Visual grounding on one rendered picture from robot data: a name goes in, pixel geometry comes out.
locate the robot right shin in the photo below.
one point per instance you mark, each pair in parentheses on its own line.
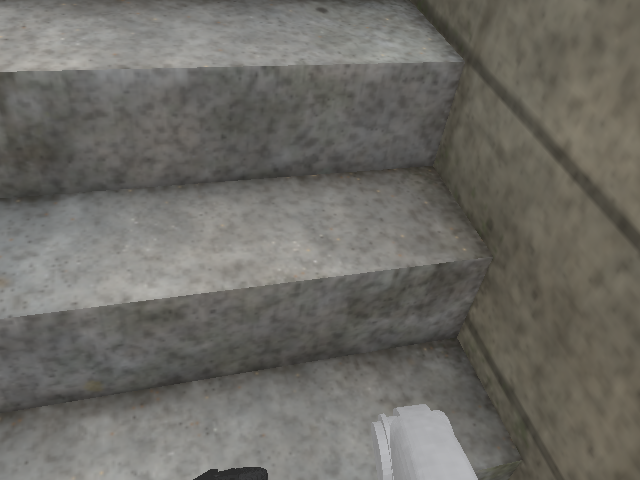
(443,414)

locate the robot right thigh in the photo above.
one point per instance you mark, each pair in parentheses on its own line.
(418,444)

